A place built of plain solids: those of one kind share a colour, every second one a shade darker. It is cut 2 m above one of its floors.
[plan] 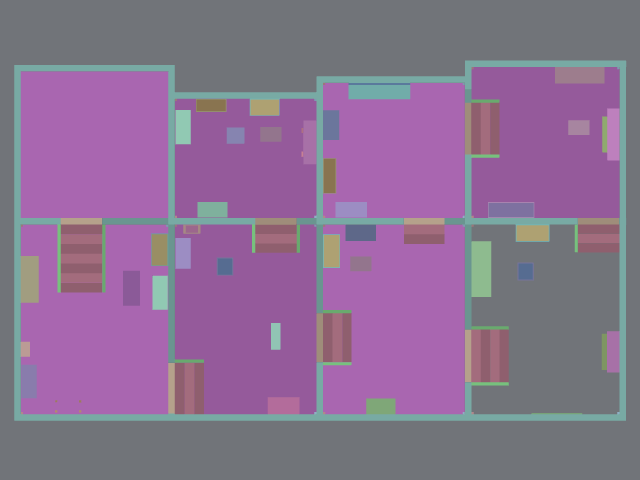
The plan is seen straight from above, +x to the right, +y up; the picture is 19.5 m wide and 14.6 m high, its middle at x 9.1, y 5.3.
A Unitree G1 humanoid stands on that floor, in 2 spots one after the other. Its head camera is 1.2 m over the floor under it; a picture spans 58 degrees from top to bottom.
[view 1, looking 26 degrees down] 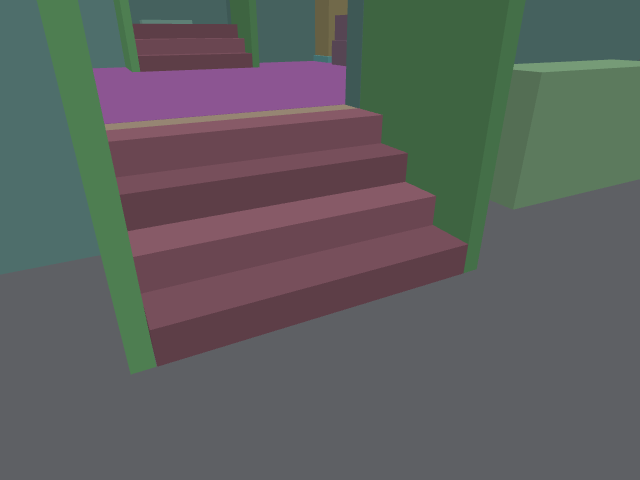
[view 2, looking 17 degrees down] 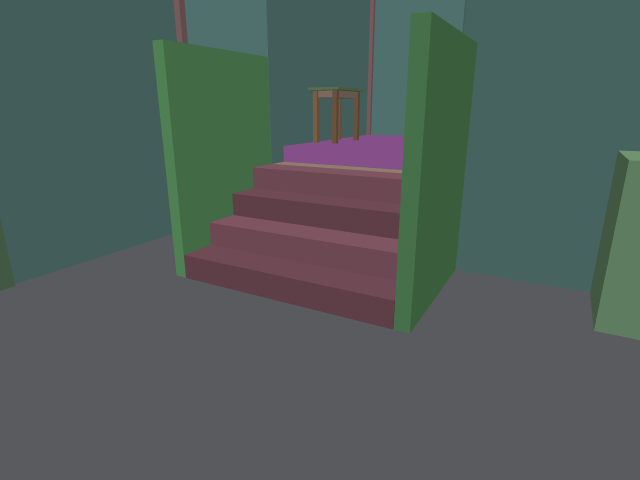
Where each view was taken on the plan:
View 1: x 16.31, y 0.95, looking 153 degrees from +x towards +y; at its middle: flight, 2.18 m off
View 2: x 16.96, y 3.28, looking -151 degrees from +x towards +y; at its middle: flight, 2.89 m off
